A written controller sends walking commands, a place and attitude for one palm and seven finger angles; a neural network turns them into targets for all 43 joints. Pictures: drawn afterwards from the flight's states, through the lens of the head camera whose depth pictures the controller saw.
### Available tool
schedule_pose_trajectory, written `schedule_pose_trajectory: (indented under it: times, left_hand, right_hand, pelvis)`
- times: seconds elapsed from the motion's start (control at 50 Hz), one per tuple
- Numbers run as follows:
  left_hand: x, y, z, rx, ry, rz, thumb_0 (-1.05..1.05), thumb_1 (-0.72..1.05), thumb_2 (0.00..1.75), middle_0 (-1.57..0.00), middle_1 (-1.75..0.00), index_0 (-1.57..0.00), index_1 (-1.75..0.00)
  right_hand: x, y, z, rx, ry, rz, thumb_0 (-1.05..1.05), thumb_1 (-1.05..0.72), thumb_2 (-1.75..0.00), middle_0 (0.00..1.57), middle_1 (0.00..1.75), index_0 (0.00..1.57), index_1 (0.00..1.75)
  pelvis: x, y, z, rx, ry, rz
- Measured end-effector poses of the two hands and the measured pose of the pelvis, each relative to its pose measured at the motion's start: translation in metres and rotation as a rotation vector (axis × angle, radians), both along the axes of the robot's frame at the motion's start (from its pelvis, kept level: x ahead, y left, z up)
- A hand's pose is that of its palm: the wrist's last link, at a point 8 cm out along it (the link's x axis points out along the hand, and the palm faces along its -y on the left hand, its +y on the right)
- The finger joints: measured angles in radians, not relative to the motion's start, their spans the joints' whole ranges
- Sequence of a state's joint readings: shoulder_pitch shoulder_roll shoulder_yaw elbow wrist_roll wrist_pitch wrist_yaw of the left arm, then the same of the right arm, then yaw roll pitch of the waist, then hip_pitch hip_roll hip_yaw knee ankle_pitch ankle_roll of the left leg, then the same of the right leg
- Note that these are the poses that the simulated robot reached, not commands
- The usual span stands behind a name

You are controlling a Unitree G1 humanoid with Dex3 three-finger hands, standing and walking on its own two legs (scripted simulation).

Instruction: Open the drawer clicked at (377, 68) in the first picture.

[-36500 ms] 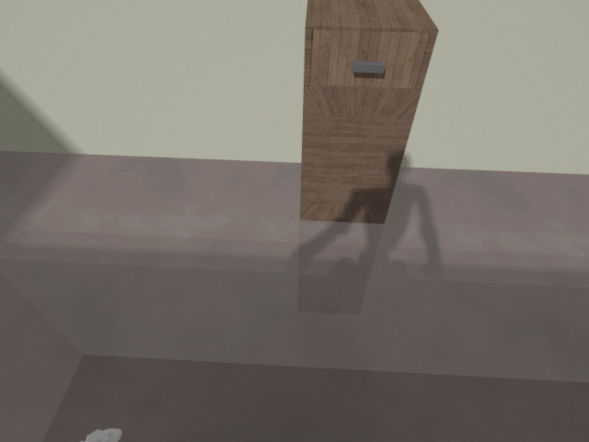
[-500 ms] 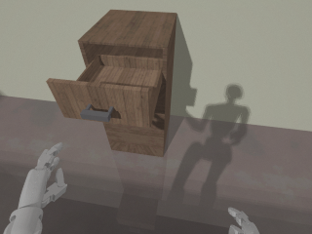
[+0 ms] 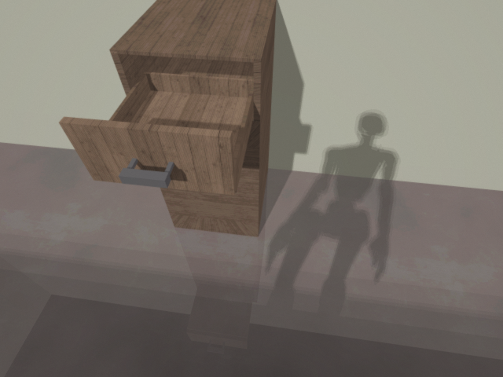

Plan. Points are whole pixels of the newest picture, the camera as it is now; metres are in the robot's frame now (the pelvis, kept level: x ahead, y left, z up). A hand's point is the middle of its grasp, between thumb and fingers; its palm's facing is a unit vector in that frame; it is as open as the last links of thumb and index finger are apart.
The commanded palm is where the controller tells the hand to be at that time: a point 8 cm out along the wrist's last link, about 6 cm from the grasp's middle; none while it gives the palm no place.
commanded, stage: let the arm hang, fingers relaxed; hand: left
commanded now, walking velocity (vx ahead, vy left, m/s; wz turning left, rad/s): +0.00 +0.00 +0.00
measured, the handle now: (148, 171) +0.51 +0.26 +0.00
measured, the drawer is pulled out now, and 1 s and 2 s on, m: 0.30 0.30 0.30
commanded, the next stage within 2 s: look to check the result in 0.50 s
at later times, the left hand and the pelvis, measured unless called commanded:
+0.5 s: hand out of the picture +0.00 +0.15 -0.17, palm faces +0.02 -0.98 -0.19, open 7.3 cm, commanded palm none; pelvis +0.00 -0.02 +0.00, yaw +0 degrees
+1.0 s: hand out of the picture +0.01 +0.15 -0.17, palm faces +0.02 -0.98 -0.21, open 7.3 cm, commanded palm none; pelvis +0.01 -0.02 +0.00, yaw +0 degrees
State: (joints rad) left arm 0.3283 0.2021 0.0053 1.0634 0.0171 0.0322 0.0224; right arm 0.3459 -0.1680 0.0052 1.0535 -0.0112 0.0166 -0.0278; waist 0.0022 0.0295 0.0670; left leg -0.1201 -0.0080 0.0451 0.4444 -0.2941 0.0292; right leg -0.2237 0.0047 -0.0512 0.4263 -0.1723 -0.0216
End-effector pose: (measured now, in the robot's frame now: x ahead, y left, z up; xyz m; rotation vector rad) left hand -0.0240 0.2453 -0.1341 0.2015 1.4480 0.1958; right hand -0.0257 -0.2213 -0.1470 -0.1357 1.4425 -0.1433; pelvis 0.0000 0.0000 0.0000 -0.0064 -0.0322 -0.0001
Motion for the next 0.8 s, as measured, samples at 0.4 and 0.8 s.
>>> schedule_pose_trajectory:
  times: [0.4,0.8]
  left_hand:
    - [0.021,-0.041,-0.007,-0.055,-0.061,-0.014,0.01,0.93,0.90,-0.20,-0.30,-0.20,-0.30]
    - [0.020,-0.048,-0.007,-0.055,-0.032,0.005,0.00,0.91,0.90,-0.20,-0.30,-0.20,-0.30]
  right_hand:
    - [-0.012,0.006,-0.004,0.046,0.007,-0.044,0.00,-0.91,-0.90,0.20,0.30,0.20,0.30]
    - [-0.009,-0.008,-0.001,0.023,0.034,-0.045,0.00,-0.91,-0.90,0.20,0.30,0.20,0.30]
  pelvis:
    - [-0.003,-0.015,0.001,0.009,-0.002,-0.008]
    - [0.006,-0.023,0.002,0.006,0.004,-0.003]
